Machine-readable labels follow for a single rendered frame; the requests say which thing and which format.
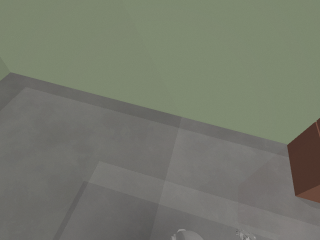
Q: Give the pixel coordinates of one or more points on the right robot hand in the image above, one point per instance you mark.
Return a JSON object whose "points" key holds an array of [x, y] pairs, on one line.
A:
{"points": [[244, 235]]}

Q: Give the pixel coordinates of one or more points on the robot right thigh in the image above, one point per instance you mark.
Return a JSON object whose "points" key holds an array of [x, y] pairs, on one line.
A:
{"points": [[186, 235]]}

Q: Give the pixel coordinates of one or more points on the cupboard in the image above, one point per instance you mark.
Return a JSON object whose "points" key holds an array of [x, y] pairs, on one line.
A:
{"points": [[304, 158]]}

